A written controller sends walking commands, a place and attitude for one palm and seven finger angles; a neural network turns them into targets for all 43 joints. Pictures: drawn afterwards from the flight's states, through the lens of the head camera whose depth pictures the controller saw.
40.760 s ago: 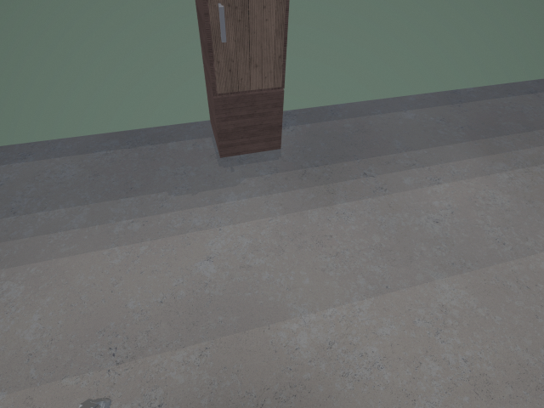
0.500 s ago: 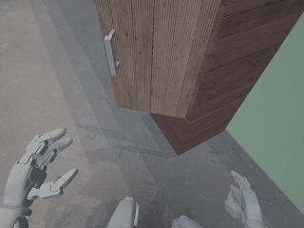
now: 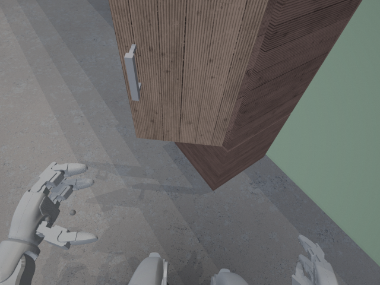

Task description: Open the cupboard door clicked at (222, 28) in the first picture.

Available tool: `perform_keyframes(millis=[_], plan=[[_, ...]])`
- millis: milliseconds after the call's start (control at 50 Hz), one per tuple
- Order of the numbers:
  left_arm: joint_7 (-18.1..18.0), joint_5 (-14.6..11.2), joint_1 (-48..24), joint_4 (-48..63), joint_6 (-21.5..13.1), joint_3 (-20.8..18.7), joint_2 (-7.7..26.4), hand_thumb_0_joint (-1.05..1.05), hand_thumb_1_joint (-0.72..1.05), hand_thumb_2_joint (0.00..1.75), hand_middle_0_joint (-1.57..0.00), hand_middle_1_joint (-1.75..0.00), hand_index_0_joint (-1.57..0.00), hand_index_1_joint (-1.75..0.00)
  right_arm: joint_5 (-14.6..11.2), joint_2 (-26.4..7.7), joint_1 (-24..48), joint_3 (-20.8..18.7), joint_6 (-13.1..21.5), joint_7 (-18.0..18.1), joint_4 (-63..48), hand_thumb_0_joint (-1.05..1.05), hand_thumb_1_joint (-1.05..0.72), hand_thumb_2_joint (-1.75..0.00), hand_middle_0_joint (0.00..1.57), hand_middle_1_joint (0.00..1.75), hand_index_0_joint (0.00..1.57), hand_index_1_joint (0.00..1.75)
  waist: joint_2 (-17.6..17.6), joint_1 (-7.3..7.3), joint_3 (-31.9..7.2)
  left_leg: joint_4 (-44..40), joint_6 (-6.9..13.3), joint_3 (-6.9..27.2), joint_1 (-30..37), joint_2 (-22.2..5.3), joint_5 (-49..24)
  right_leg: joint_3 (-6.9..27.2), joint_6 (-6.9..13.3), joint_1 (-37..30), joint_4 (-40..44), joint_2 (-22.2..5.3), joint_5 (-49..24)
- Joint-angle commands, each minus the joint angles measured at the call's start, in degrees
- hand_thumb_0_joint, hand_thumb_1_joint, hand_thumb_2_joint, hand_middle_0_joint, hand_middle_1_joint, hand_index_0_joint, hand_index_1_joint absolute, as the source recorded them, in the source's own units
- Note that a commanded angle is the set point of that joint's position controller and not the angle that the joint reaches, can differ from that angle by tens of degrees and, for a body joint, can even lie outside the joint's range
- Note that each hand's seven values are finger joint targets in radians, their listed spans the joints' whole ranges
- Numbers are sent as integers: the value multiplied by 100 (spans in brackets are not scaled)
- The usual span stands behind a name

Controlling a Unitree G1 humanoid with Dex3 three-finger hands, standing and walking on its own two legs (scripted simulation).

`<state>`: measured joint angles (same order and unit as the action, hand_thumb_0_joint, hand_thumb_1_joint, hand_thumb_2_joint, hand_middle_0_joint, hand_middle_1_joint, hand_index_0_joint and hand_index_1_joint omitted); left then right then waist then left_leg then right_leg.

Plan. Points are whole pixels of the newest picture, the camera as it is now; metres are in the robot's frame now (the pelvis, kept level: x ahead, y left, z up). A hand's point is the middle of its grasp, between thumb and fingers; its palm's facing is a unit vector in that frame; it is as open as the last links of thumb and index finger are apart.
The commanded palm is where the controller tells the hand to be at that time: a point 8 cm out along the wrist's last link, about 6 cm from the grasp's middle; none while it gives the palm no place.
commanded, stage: raise the hand with hooked fingers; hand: left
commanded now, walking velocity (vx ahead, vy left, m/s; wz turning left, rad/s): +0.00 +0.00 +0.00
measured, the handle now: (134, 73) +0.60 +0.19 +0.07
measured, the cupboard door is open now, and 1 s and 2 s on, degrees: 50 50 50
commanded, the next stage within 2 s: move the hooked fingers beside the handle in 0.98 s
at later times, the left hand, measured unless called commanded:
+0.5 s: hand (42, 174) +0.29 +0.29 +0.08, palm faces +0.00 -1.00 -0.05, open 14.0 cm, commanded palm +0.27 +0.34 +0.08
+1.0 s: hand (63, 175) +0.29 +0.25 +0.08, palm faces +0.00 -1.00 -0.04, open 14.0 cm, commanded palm +0.27 +0.30 +0.08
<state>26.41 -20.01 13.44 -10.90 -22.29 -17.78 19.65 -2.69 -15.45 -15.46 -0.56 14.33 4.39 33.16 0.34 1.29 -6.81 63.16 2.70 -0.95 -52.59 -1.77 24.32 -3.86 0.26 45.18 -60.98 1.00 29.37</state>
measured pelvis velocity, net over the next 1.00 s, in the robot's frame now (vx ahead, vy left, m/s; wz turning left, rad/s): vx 0.01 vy -0.02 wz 0.01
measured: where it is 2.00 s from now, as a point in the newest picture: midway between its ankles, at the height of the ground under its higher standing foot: outside the picture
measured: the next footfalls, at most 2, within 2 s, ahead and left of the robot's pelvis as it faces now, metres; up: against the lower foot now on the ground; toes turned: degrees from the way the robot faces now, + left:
none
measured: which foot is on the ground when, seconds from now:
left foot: down 0.00-1.00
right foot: down 0.00-1.00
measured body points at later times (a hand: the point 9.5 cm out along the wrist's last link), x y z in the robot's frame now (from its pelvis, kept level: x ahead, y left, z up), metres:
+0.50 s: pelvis +0.01 +0.01 +0.02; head +0.07 +0.04 +0.46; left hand +0.29 +0.35 +0.08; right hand +0.17 -0.23 -0.05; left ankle +0.06 +0.09 -0.66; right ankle +0.01 -0.12 -0.66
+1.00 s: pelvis +0.01 -0.02 +0.02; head +0.07 -0.01 +0.46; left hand +0.29 +0.31 +0.08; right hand +0.17 -0.27 -0.06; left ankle +0.06 +0.09 -0.66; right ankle +0.01 -0.12 -0.66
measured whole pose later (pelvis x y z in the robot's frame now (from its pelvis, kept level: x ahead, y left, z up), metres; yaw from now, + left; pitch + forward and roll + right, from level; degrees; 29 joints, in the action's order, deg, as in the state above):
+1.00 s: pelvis +0.01 -0.02 +0.02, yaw +1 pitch +13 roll -3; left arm 30.8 -21.4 0.0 -24.8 -18.4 -24.1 24.2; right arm -2.7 -15.5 -16.6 1.8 9.6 3.7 31.3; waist 1.4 1.2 -7.1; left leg 57.8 1.1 0.1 -47.3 -2.3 23.2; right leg -4.6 1.7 39.9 -55.6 1.9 28.3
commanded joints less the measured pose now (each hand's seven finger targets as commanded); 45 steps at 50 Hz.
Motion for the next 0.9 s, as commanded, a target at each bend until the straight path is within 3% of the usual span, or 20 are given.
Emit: perform_keyframes(millis=[0, 80, 160, 240, 280, 340, 420, 460, 520, 560, 640, 660, 720, 780, 860, 880], plan=[[-431, -238, -554, 1369, -402, -904, 1209, 0, -43, 33, -29, -115, -29, -115, 30, -832, 186, -215, 280, -14, -926, 0, -90, -90, 20, 30, 20, 30, 988, -175, -1217, -1616, -227, 824, 2283, -34, -255, -135, 169, 168, 889, 146, -479], [-265, -28, -781, 621, 139, -532, 1032, 0, -50, 30, -30, -120, -30, -120, 16, -927, 99, -186, 102, -53, -1020, 0, -90, -90, 20, 30, 20, 30, 729, -22, -785, -1794, -258, 913, 2117, -54, 63, -181, 134, 255, 1011, 141, -457], [91, 0, -1490, 488, 451, -473, 1195, 0, -50, 30, -30, -120, -30, -120, -12, -993, 40, -166, 27, -12, -1143, 0, -90, -90, 20, 30, 20, 30, 515, 55, -866, -1816, -245, 932, 2252, -37, -42, -157, 142, 162, 1147, 184, -550], [141, -137, -2029, 781, 154, -954, 1653, 0, -50, 30, -30, -120, -30, -120, 54, -975, 18, -133, 62, 23, -1098, 0, -90, -90, 20, 30, 20, 30, 763, -56, -1355, -1677, -319, 913, 2726, -25, -727, -129, 208, 81, 1108, 218, -750], [112, -140, -2147, 784, -29, -1017, 1699, 0, -50, 30, -30, -120, -30, -120, 70, -961, 11, -132, 71, 22, -1030, 0, -90, -90, 20, 30, 20, 30, 838, -53, -1425, -1694, -371, 985, 2902, -61, -816, -128, 209, 165, 1079, 211, -741], [141, -90, -2308, 543, -35, -1058, 1800, 0, -50, 30, -30, -120, -30, -120, 78, -962, -9, -112, 56, 8, -974, 0, -90, -90, 20, 30, 20, 30, 1149, -46, -1369, -1727, -405, 989, 2977, -57, -892, -116, 220, 196, 1090, 191, -752], [369, -129, -2264, -23, 261, -1098, 1886, 0, -50, 30, -30, -120, -30, -120, 32, -1014, -52, -133, -6, 36, -965, 0, -90, -90, 20, 30, 20, 30, 811, -81, -1409, -1709, -306, 885, 2790, -29, -1059, -101, 223, -125, 1237, 191, -915], [468, -142, -2375, -150, 406, -1116, 1956, 0, -50, 30, -30, -120, -30, -120, 14, -1026, -75, -131, -52, 33, -979, 0, -90, -90, 20, 30, 20, 30, 911, -76, -1403, -1745, -317, 851, 2836, -31, -1146, -120, 200, -109, 1277, 179, -949], [565, -258, -2132, -281, 461, -1081, 1827, 0, -50, 30, -30, -120, -30, -120, 21, -1009, -89, -156, -51, 9, -1046, 0, -90, -90, 20, 30, 20, 30, 529, -121, -1348, -1622, -221, 704, 2598, 29, -1397, -104, 213, -327, 1348, 219, -1162], [542, -273, -2137, -177, 363, -1120, 1843, 0, -50, 30, -30, -120, -30, -120, 22, -1002, -132, -178, -62, -34, -1035, 0, -90, -90, 20, 30, 20, 30, 589, -118, -1473, -1552, -222, 644, 2645, 33, -1563, -94, 192, -301, 1314, 218, -1243], [439, -265, -2260, -249, 175, -1202, 1893, 0, -50, 30, -30, -120, -30, -120, 41, -1003, -149, -183, -99, -59, -1037, 0, -90, -90, 20, 30, 20, 30, 421, -66, -1294, -1488, -168, 566, 2351, 61, -1309, -40, 189, -300, 1293, 227, -1173], [413, -250, -2263, -268, 142, -1195, 1884, 0, -50, 30, -30, -120, -30, -120, 35, -992, -146, -183, -110, -66, -1031, 0, -90, -90, 20, 30, 20, 30, 621, -90, -1288, -1490, -176, 540, 2354, 66, -1267, -20, 188, -273, 1285, 214, -1122], [348, -205, -2386, -28, 34, -1289, 2073, 0, -50, 30, -30, -120, -30, -120, 53, -981, -150, -187, -118, -64, -1046, 0, -90, -90, 20, 30, 20, 30, 724, -90, -1462, -1436, -138, 494, 2364, 77, -1212, 51, 191, -376, 1285, 200, -1110], [328, -187, -2297, 90, -46, -1235, 2034, 0, -50, 30, -30, -120, -30, -120, 25, -937, -119, -172, -123, -49, -1033, 0, -90, -90, 20, 30, 20, 30, 845, -70, -1539, -1438, -117, 440, 2442, 71, -1210, 99, 167, -433, 1341, 183, -1125], [362, -267, -2292, -72, -29, -1230, 1984, 0, -50, 30, -30, -120, -30, -120, 12, -915, -80, -145, -144, -14, -991, 0, -90, -90, 20, 30, 20, 30, 505, -24, -1392, -1337, -69, 351, 2082, 106, -1102, 203, 119, -635, 1419, 174, -1192], [380, -271, -2262, -199, -4, -1225, 1967, 0, -50, 30, -30, -120, -30, -120, 0, -916, -80, -141, -151, -8, -984, 0, -90, -90, 20, 30, 20, 30, 563, -31, -1330, -1343, -72, 334, 2030, 111, -1012, 216, 117, -601, 1438, 168, -1104]])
